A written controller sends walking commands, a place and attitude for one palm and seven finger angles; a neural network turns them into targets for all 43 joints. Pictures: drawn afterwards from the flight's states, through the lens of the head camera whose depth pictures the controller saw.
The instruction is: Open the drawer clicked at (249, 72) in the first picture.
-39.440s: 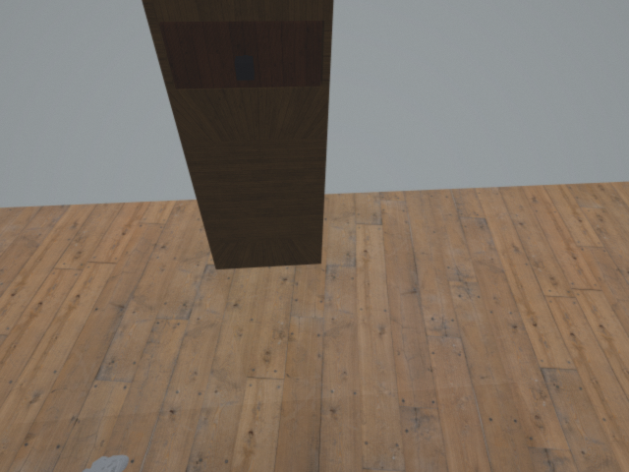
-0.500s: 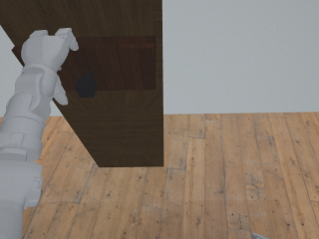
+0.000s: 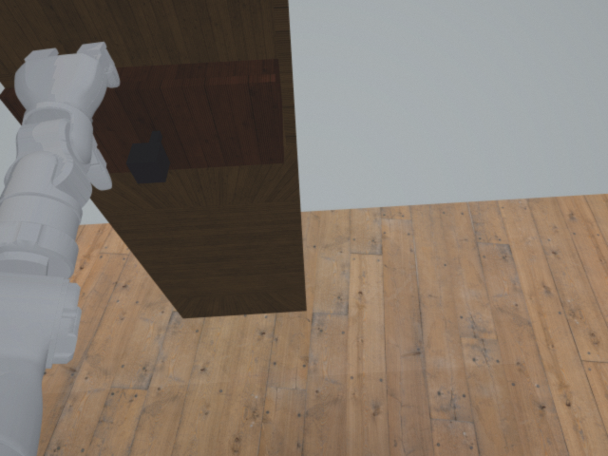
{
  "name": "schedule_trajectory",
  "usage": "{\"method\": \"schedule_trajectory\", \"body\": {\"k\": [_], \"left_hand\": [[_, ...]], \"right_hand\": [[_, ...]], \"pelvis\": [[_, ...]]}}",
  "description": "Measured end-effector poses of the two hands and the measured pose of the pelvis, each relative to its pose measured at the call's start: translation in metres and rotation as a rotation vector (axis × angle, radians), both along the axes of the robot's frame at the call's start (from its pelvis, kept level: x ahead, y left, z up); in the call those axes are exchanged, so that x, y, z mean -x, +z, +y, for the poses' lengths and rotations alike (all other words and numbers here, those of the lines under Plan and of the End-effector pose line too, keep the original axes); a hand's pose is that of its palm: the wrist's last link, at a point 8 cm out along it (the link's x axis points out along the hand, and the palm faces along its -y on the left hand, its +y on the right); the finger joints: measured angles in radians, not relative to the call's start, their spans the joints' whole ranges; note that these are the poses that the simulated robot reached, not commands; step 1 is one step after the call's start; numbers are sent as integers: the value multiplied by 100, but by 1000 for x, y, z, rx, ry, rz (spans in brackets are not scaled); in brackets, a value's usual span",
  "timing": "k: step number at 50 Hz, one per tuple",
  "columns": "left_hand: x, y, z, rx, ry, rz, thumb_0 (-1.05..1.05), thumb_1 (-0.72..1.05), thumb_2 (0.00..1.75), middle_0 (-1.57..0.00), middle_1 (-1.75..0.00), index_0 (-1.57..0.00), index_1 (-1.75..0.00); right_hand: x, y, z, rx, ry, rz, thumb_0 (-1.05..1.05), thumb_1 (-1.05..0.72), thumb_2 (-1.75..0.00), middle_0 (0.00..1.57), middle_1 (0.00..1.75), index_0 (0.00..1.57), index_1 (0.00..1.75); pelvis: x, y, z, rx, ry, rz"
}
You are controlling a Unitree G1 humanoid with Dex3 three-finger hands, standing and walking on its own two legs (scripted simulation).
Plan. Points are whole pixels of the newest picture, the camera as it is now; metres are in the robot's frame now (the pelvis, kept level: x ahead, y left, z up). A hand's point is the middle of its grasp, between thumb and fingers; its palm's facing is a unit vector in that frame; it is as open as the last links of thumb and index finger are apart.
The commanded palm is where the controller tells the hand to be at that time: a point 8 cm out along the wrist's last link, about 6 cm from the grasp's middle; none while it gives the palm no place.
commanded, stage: move the hooked fingers above the handle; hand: left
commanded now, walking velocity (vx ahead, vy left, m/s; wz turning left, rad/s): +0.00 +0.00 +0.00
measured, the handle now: (152, 152) +0.53 +0.23 +0.09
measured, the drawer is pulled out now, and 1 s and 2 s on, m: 0.05 0.05 0.05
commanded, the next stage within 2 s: lower the fingers behind the handle in 0.92 s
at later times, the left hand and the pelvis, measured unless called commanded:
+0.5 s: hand (111, 119) +0.51 +0.25 +0.17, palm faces +0.06 +0.03 -1.00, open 13.9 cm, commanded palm +0.47 +0.24 +0.21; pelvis +0.01 +0.00 +0.00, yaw -1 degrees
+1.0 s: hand (80, 129) +0.48 +0.28 +0.17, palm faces +0.09 +0.01 -1.00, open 13.9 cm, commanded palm +0.46 +0.25 +0.21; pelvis +0.01 -0.01 +0.00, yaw +2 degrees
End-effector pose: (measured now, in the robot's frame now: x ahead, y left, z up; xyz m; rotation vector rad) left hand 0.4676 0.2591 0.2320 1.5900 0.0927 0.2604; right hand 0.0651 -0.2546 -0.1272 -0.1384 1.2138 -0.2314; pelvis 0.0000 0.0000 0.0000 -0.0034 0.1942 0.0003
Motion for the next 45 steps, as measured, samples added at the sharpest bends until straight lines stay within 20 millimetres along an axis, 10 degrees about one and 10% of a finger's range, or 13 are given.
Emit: {"method": "schedule_trajectory", "body": {"k": [5, 8, 15, 26, 39, 45], "left_hand": [[13, -26, 22, -19, 94, 256, 0, -48, 30, -31, -120, -31, -120], [17, -45, -11, 14, -101, 320, -1, -48, 30, -31, -120, -31, -120], [7, -12, -68, 75, -436, 68, 0, -48, 30, -32, -120, -30, -121], [-14, -9, -16, 11, -39, 58, 0, -48, 30, -29, -121, -29, -119], [15, -53, -38, 71, -281, 216, 0, -48, 30, -31, -120, -27, -118], [16, -27, -24, 55, -264, 19, 0, -48, 30, -31, -120, -31, -119]], "right_hand": [[20, 0, -3, 9, -23, 68, 1, -91, -90, 20, 30, 20, 30], [20, 5, -7, 50, -3, 82, 1, -91, -90, 20, 30, 20, 30], [-2, 15, -15, 105, 12, -9, 1, -91, -90, 20, 29, 20, 30], [-6, 2, 2, -9, -28, -12, 1, -91, -90, 20, 29, 20, 30], [-37, 17, -16, 70, 11, -57, 1, -91, -90, 20, 30, 20, 30], [-44, 12, -17, 63, 38, -69, 1, -91, -90, 20, 29, 20, 30]], "pelvis": [[-6, 3, 1, 2, 22, -11], [-9, 3, 2, 3, 46, -28], [-8, 0, 6, 8, 44, -28], [-13, 1, 4, -1, -16, 24], [-18, 1, -3, 4, 19, -35], [-16, -1, -4, 5, 26, -13]]}}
